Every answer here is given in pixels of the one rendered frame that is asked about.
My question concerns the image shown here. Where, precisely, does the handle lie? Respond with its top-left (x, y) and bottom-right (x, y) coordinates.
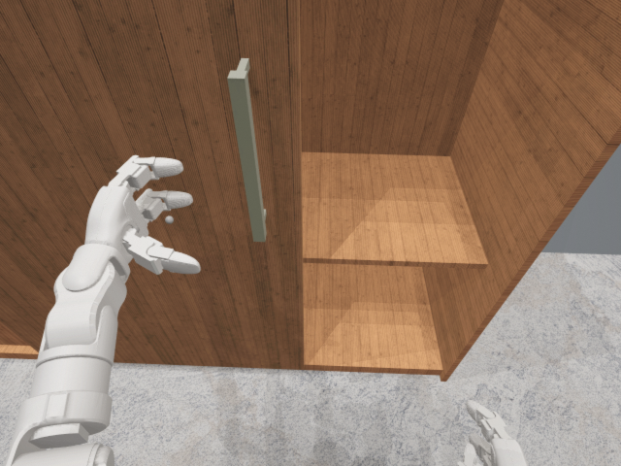
top-left (227, 58), bottom-right (267, 242)

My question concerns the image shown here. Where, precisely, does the robot left upper arm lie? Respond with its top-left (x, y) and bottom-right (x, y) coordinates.
top-left (12, 443), bottom-right (114, 466)

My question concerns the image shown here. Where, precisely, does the robot left hand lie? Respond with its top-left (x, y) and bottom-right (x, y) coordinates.
top-left (84, 155), bottom-right (201, 275)

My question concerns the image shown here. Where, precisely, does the robot right hand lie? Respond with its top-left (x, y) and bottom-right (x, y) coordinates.
top-left (458, 400), bottom-right (529, 466)

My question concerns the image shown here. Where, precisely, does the robot left forearm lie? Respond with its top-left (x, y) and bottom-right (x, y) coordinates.
top-left (4, 244), bottom-right (130, 466)

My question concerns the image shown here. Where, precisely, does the wardrobe door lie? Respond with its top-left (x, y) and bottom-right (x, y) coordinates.
top-left (0, 0), bottom-right (305, 370)
top-left (0, 321), bottom-right (29, 346)

